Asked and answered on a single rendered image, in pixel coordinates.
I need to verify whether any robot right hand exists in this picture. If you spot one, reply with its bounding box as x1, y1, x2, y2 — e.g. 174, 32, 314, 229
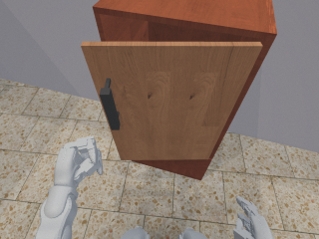
233, 196, 273, 239

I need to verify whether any left robot forearm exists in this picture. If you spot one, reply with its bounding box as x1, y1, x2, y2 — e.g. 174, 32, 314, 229
34, 184, 79, 239

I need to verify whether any handle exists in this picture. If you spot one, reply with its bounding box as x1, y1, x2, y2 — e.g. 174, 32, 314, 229
99, 78, 121, 130

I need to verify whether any robot left thigh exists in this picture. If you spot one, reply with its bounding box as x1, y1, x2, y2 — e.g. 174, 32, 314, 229
120, 228, 151, 239

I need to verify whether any cupboard door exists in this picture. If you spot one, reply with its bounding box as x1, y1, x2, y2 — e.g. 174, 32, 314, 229
81, 41, 263, 160

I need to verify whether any robot left hand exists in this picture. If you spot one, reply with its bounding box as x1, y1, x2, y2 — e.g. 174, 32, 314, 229
54, 135, 103, 189

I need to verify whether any right robot shin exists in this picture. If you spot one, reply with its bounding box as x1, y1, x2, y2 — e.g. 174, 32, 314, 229
184, 227, 194, 232

